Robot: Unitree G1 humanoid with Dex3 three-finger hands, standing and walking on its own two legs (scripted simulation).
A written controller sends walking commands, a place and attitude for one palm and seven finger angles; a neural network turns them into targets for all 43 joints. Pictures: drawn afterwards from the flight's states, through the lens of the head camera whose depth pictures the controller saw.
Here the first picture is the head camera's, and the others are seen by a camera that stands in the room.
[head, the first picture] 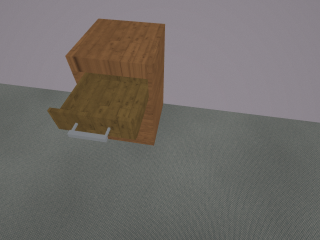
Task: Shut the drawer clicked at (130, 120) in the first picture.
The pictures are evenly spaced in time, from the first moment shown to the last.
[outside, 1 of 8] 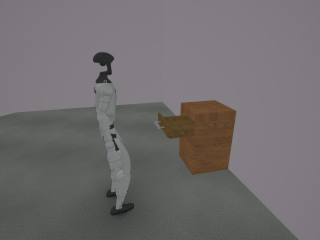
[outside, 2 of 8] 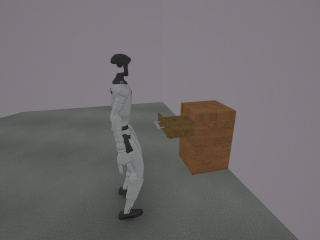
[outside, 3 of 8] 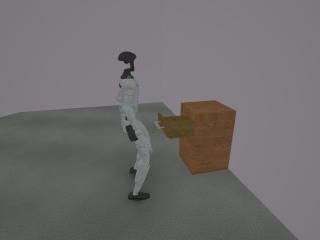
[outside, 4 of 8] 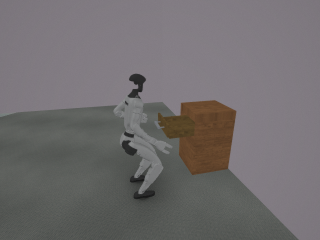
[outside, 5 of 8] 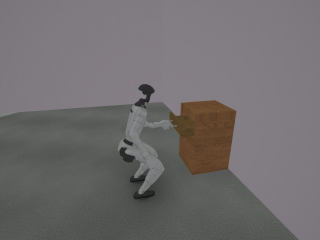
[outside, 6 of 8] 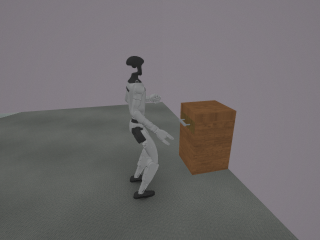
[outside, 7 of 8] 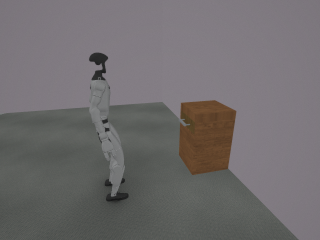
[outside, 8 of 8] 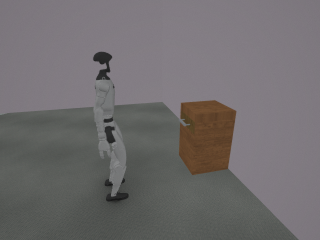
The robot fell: no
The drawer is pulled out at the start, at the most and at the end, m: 0.29 0.29 0.00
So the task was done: yes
